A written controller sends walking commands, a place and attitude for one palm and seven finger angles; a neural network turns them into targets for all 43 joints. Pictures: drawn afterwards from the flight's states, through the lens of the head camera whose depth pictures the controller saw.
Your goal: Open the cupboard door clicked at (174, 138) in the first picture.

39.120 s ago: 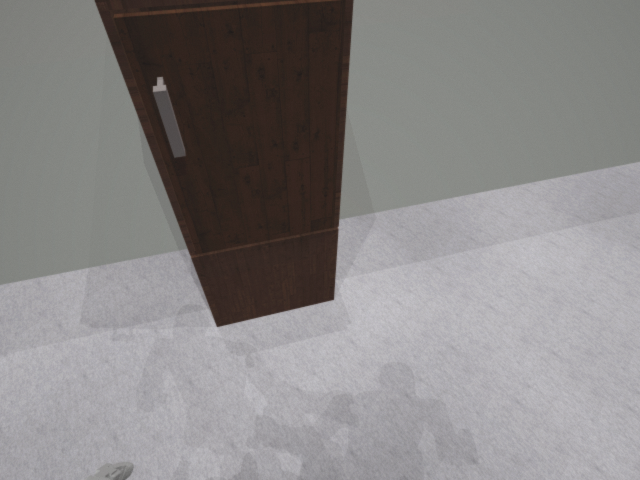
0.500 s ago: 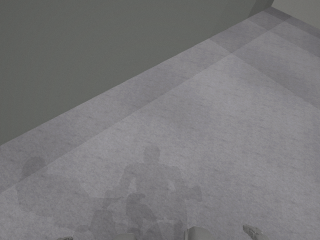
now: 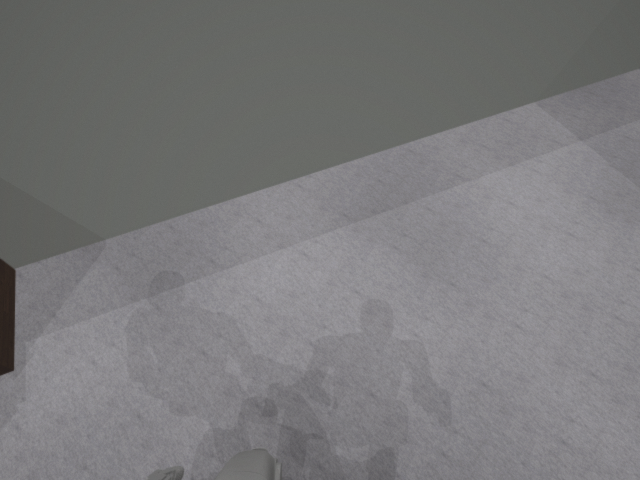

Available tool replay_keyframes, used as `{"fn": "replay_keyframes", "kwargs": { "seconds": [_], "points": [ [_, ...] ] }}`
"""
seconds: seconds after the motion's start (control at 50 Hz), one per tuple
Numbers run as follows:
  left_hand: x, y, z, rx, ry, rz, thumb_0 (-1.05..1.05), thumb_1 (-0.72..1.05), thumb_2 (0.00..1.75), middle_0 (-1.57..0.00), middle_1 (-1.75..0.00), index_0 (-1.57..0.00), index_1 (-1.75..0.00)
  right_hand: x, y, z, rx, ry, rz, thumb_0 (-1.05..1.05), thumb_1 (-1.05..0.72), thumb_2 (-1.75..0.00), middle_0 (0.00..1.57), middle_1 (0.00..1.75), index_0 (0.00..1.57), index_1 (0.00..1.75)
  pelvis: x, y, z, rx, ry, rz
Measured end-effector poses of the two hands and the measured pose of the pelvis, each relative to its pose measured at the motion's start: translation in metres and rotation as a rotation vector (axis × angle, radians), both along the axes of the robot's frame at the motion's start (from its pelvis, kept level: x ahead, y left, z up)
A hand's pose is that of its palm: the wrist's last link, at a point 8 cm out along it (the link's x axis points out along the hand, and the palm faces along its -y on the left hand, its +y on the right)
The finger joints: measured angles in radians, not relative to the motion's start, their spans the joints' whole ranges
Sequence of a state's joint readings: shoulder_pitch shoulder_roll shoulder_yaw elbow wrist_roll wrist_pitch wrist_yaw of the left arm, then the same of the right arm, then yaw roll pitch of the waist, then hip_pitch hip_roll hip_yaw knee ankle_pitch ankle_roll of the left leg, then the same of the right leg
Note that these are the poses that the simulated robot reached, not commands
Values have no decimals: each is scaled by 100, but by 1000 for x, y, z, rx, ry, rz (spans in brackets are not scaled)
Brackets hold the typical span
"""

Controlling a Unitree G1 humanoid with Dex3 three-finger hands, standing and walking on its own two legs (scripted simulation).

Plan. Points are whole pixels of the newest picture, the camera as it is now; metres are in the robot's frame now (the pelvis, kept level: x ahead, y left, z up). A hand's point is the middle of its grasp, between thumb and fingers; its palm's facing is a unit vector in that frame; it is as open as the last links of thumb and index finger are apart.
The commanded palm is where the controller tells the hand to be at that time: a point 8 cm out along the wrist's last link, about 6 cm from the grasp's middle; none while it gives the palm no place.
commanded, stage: turn to face it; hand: left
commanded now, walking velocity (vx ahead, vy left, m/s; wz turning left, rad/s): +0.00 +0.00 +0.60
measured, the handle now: out of the picture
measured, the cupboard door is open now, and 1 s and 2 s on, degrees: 44 44 44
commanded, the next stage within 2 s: take the last steps up to it in 1.88 s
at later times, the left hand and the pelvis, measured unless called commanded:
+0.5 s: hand out of the picture +0.08 +0.23 -0.16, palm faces +0.27 -0.92 -0.28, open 7.3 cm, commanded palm none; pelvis +0.02 -0.01 -0.01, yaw +17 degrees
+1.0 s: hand out of the picture -0.05 +0.19 -0.20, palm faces +0.58 -0.77 -0.24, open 7.3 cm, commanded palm none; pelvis +0.05 +0.00 -0.02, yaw +36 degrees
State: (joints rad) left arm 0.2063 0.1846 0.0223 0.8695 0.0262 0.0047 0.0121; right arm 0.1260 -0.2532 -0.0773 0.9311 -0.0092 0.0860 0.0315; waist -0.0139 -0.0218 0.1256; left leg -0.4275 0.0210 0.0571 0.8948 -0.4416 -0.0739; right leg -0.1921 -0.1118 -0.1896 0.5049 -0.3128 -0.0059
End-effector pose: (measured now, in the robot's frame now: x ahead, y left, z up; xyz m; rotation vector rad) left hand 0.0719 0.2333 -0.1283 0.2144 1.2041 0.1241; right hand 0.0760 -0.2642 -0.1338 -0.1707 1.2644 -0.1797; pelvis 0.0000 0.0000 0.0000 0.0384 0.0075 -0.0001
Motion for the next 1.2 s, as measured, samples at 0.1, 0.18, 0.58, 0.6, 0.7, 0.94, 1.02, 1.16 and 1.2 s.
{"fn": "replay_keyframes", "kwargs": {
  "seconds": [0.1, 0.18, 0.58, 0.6, 0.7, 0.94, 1.02, 1.16, 1.2],
  "points": [
    [-36, 25, -23, -23, 51, 108, 0, 91, 89, -21, -30, -21, -30, 51, 23, 3, -34, -71, 123, 1, -91, -90, 20, 29, 20, 30, 4, 14, -13, -24, 1, 71],
    [-53, 48, -35, -11, 99, 180, 1, 91, 89, -21, -30, -21, -30, 74, 40, 7, -60, -127, 198, 1, -90, -90, 20, 29, 20, 30, 4, 22, -18, -34, 3, 115],
    [-16, 22, 8, 89, -92, 314, 0, 91, 89, -20, -30, -20, -30, 93, 10, -20, -6, 30, 313, 1, -90, -90, 20, 30, 20, 30, 31, -24, -12, -35, 23, 345],
    [-20, 17, 10, 89, -85, 326, 0, 91, 89, -20, -30, -20, -30, 97, 8, -20, -5, 34, 323, 1, -90, -90, 20, 30, 20, 30, 33, -26, -11, -32, 19, 362],
    [-43, -10, 12, 53, -33, 408, 0, 91, 89, -21, -30, -20, -30, 126, 12, -11, 4, 39, 387, 1, -90, -90, 20, 30, 20, 30, 43, -32, -1, -6, 9, 429],
    [-136, -17, -28, -31, 93, 650, 0, 91, 89, -21, -30, -21, -30, 219, 105, 0, -8, -114, 667, 1, -91, -90, 20, 29, 20, 30, 49, -8, -18, -25, -2, 591],
    [-152, -3, -33, -25, 127, 709, 1, 91, 89, -21, -30, -21, -30, 228, 129, 8, -18, -170, 728, 1, -90, -90, 20, 29, 20, 30, 47, -2, -18, -32, -10, 632],
    [-132, 22, -11, 14, 1, 760, 1, 91, 89, -20, -30, -20, -30, 220, 134, 18, -43, -107, 786, 1, -90, -90, 20, 30, 20, 30, 52, 1, -3, -64, -15, 712],
    [-124, 25, -6, 25, -29, 767, 1, 91, 89, -20, -30, -20, -30, 219, 132, 17, -40, -84, 792, 1, -90, -90, 20, 30, 20, 30, 56, 0, -1, -68, -14, 733]
  ]
}}
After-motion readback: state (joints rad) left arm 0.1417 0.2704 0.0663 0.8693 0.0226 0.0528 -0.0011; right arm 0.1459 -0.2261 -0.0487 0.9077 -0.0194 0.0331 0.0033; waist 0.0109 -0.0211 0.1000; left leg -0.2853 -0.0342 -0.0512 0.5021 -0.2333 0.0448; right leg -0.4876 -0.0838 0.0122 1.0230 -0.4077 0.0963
